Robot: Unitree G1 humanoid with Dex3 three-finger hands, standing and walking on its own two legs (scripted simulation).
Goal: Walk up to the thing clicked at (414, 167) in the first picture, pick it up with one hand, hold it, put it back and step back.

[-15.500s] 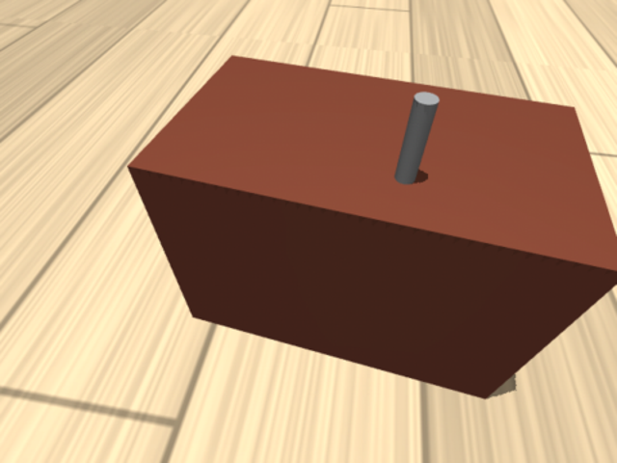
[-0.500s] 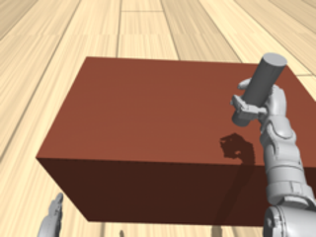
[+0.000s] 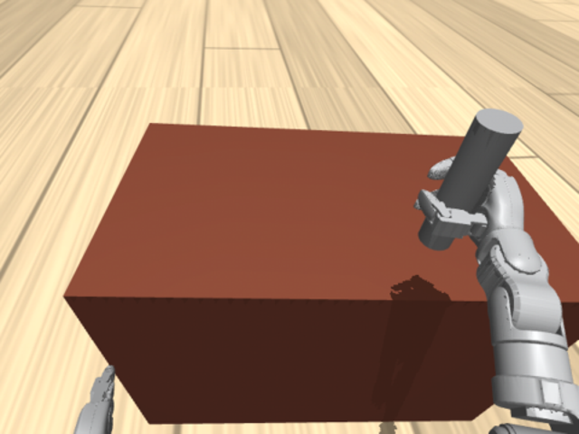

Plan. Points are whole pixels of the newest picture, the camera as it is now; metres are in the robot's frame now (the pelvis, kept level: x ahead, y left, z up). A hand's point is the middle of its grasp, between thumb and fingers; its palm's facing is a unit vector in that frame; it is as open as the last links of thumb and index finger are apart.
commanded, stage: lift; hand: right
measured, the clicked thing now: (461, 189) +0.37 -0.19 +0.21
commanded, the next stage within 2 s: hold in 0.22 s
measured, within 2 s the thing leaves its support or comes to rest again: neither
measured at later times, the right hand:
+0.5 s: hand (456, 199) +0.35 -0.17 +0.21, palm faces +0.10 +0.99 -0.02, open 6.1 cm
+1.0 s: hand (461, 190) +0.35 -0.17 +0.23, palm faces +0.10 +0.99 -0.03, open 6.1 cm
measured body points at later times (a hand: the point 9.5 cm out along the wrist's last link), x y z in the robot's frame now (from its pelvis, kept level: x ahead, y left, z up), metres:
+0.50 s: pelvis +0.00 +0.00 +0.00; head -0.03 +0.03 +0.45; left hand +0.16 +0.26 -0.07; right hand +0.34 -0.23 +0.22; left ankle +0.01 +0.12 -0.73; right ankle +0.01 -0.13 -0.73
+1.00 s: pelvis +0.01 +0.00 +0.01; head -0.03 +0.03 +0.45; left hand +0.17 +0.26 -0.08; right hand +0.33 -0.23 +0.23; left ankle +0.01 +0.12 -0.73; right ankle +0.01 -0.13 -0.73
